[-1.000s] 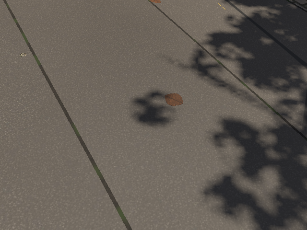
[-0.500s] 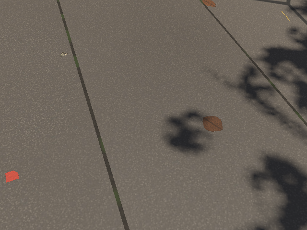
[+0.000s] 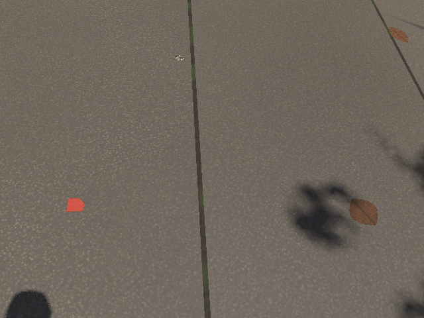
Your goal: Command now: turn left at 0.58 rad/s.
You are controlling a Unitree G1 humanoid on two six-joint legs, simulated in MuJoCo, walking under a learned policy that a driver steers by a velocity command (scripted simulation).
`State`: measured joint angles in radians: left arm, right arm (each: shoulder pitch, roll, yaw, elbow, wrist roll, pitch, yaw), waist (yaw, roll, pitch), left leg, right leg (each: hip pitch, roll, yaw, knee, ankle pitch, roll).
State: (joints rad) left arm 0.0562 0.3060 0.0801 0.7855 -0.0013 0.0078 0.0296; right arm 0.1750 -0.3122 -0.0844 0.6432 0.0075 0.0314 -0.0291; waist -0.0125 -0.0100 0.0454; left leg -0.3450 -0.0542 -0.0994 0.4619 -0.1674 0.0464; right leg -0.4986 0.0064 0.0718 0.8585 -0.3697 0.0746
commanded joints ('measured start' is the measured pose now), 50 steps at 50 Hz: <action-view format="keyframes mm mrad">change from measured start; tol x16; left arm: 1 5 77 16 -57 -4 -13 -6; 50 123 70 -19 190 4 -15 6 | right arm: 1 -24 -178 -51 -79 -1 -4 -4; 50 51 -30 27 115 -19 -46 9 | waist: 1 1 164 -167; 7 35 153 -169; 9 -35 -255 -118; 22 14 -160 -101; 25 93 172 -165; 50 33 22 -36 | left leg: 1 139 231 -281 -100 198 183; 7 87 159 -310 12 107 89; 9 -182 -79 -50 311 -409 -26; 13 -212 -19 -88 688 -332 -108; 19 3 43 67 238 -286 -137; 22 178 30 96 -123 -6 -98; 24 367 195 -83 -71 370 -27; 28 133 134 -52 -75 -4 2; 50 122 87 -3 -58 49 -16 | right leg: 1 53 19 4 -95 18 1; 7 297 -19 -5 -473 234 -67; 10 306 -424 451 -577 467 -396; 21 356 -201 115 -458 525 -267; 25 266 -63 -29 -421 151 -70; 50 328 -58 -35 -417 263 -34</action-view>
